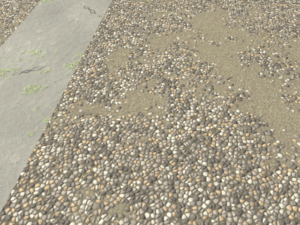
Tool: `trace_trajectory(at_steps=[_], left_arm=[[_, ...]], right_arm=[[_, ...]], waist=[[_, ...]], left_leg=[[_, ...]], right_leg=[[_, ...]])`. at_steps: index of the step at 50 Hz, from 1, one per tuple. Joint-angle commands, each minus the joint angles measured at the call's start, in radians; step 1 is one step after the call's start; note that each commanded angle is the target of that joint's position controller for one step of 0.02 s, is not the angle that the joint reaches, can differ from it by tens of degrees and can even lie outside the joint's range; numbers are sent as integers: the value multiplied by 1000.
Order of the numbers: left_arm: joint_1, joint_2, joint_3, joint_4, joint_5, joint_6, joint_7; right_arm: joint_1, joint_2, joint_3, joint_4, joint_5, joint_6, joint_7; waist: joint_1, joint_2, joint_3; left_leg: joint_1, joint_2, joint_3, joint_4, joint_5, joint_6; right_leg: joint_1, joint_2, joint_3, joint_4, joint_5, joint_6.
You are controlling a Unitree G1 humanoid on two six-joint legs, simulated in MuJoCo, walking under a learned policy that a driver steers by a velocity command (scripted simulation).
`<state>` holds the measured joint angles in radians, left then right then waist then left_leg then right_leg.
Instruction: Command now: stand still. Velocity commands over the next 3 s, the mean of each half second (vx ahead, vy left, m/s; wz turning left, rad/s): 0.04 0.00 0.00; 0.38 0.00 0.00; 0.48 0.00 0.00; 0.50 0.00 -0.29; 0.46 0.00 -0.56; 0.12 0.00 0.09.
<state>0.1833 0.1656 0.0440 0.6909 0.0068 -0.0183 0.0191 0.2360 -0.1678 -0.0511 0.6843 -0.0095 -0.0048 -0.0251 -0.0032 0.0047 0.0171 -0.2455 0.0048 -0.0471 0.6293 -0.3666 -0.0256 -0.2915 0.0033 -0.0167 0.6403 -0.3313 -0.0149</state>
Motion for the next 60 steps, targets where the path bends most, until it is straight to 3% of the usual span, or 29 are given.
trace_trajectory(at_steps=[1, 18, 19, 20, 22, 24, 25, 27, 29, 30, 31, 32, 33, 34, 36, 39, 43, 47, 50, 51, 52, 53, 54, 55, 56, 57, 58, 59, 60], left_arm=[[-29, 81, 22, -68, 0, -15, 2], [1, 71, 21, -11, 0, -17, 7], [23, 67, 21, 4, 1, -14, 8], [45, 96, 31, 15, -7, -9, 9], [96, 154, 45, 34, -22, -6, 12], [135, 194, 52, 54, -25, -19, 12], [126, 204, 52, 60, -24, -29, 13], [64, 199, 47, 55, -31, -39, 5], [-41, 174, 39, 45, -47, -28, -3], [-57, 136, 29, 43, -43, -28, -3], [-74, 55, 4, 24, -31, -38, -11], [-102, 107, 18, -20, -49, -60, -9], [-99, 150, 29, -10, -61, -74, -12], [-70, 150, 27, 8, -60, -79, -18], [-46, 149, 29, 39, -26, -80, -24], [-59, 119, 23, 52, -20, -69, -41], [-229, 74, -4, -6, -24, -74, -51], [-318, 104, -6, -42, -38, -81, -68], [-305, 149, 5, -50, -36, -89, -77], [-258, 173, 16, -42, -32, -89, -75], [-139, 207, 35, -9, -29, -87, -69], [47, 254, 58, 44, -31, -81, -58], [245, 348, 77, 81, -18, -73, -41], [266, 358, 71, 102, -7, -77, -57], [203, 258, 51, 97, -16, -75, -55], [118, 216, 38, 90, -23, -74, -50], [40, 204, 31, 78, -19, -77, -50], [-3, 183, 27, 75, -7, -83, -54], [-18, 166, 22, 81, 6, -89, -55]], right_arm=[[-5, -81, -22, -63, 0, -14, -5], [48, -72, -24, -1, 0, -15, -20], [74, -61, -22, 15, 0, -13, -21], [88, -72, -26, 25, 6, -12, -22], [65, -84, -29, 14, 14, -24, -23], [18, -80, -26, -1, 28, -49, -14], [9, -83, -28, -2, 32, -59, -8], [44, -72, -27, 14, 35, -74, 7], [191, -65, -34, 93, 26, -83, 18], [275, -84, -44, 133, 12, -82, 19], [384, -152, -58, 144, 5, -85, 12], [409, -243, -71, 125, 6, -95, 23], [340, -188, -53, 105, 4, -105, 23], [283, -160, -41, 91, 9, -110, 22], [213, -151, -31, 77, 13, -105, 28], [287, -107, -15, 114, 10, -91, 24], [312, -152, -19, 126, 11, -76, 4], [323, -192, -26, 148, 25, -79, 0], [290, -212, -34, 159, 31, -73, 1], [279, -226, -39, 160, 29, -69, 1], [260, -235, -42, 158, 25, -62, 1], [246, -225, -37, 148, 19, -59, 1], [258, -177, -17, 118, -6, -63, -1], [421, -30, 22, 133, 18, -84, 16], [320, -151, -7, 139, 50, -104, 18], [190, -202, -21, 101, 64, -112, 19], [132, -200, -20, 88, 51, -116, 9], [114, -193, -27, 86, 32, -110, 3], [144, -176, -27, 91, 28, -98, 3]], waist=[[0, -7, -39], [-1, -10, -20], [-2, -18, -40], [7, -36, -22], [29, -123, 44], [43, -184, 95], [37, -184, 108], [1, -174, 90], [-82, -131, 42], [-106, -59, 13], [-123, 185, -39], [-120, 334, 22], [-87, 198, 88], [-50, 119, 101], [-19, 51, 76], [-33, 78, 50], [-72, 78, 75], [-78, 107, 108], [-36, 115, 94], [-4, 134, 45], [62, 146, -38], [144, 136, -152], [184, -50, -327], [86, -329, -494], [116, -221, -364], [100, -147, -192], [60, -36, -121], [25, -26, -79], [-11, -57, -79]], left_leg=[[-34, 20, -22, -97, 184, 18], [-33, 17, -18, -108, 164, 8], [-27, 3, -1, -105, 75, 11], [-61, -25, 30, -72, -52, 21], [-179, -47, 79, 44, -165, 36], [-247, -21, 79, 187, -118, 56], [-263, 2, 53, 229, -136, 75], [-196, 24, 46, 146, -185, 115], [132, -29, 113, -101, 39, 126], [248, -8, 53, -134, 59, 121], [362, 212, -291, -306, -101, 181], [364, 387, -678, -469, -241, 332], [325, 397, -674, -473, -287, 350], [326, 356, -568, -459, -248, 312], [295, 277, -367, -471, -20, 241], [278, 204, -171, -482, 294, 211], [210, 168, -56, -504, 393, 195], [209, 207, -42, -515, 362, 201], [305, 246, -32, -433, 573, 176], [329, 246, -22, -359, 763, 164], [322, 223, 7, -213, 944, 146], [204, 181, 34, 0, 959, 114], [-57, 97, 71, 366, 527, 80], [-367, -74, -61, 662, -204, 38], [-481, -18, -119, 761, -165, 54], [-526, 32, -72, 749, -63, 67], [-473, 85, -50, 703, 35, 70], [-424, 116, -44, 652, 88, 70], [-365, 141, -55, 628, 122, 72]], right_leg=[[36, -46, 62, -115, 179, -30], [13, -50, 72, -150, 118, -42], [21, -44, 69, -163, 2, -47], [16, -42, 84, -183, -183, -65], [-2, -142, 247, -299, -491, -141], [-25, -287, 484, -417, -604, -236], [-42, -316, 526, -435, -566, -255], [-61, -302, 457, -424, -435, -232], [-204, -182, 246, -326, -301, -156], [-268, -118, 158, -174, -226, -112], [-400, -12, 10, 211, -147, -37], [-618, 43, 30, 416, -239, -34], [-689, -27, 102, 551, -189, -50], [-726, -57, 113, 589, -66, -64], [-671, -103, 95, 531, 92, -57], [-600, -107, 33, 442, 207, -20], [-501, -73, -14, 152, 344, 8], [-384, -45, -16, -26, 382, -3], [-323, -27, -16, -99, 304, -58], [-236, 2, -35, -105, 275, -80], [-75, 38, -62, -115, 266, -109], [199, 21, -36, -98, 289, -143], [543, -222, 256, -71, 281, -209], [774, -413, 773, -274, -30, -361], [670, -364, 766, -364, -143, -308], [498, -330, 583, -375, -82, -259], [328, -298, 469, -395, 55, -236], [208, -254, 379, -418, 151, -226], [142, -225, 324, -447, 182, -222]])
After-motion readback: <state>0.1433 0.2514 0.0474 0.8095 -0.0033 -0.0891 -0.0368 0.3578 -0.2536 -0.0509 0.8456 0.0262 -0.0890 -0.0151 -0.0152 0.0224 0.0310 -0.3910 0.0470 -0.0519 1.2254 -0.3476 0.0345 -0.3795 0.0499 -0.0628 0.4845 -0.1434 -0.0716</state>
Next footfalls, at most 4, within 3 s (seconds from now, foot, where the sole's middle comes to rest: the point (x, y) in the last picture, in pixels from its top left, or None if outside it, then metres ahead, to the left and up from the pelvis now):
1.06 right None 0.41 -0.12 -0.76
1.62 left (133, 184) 0.72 0.12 -0.76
2.18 right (187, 143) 0.96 -0.17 -0.76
2.62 left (174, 101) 1.27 -0.11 -0.76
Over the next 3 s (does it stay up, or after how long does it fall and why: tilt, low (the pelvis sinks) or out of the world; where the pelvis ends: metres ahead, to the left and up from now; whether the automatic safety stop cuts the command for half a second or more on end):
stays up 1.11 -0.14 0.01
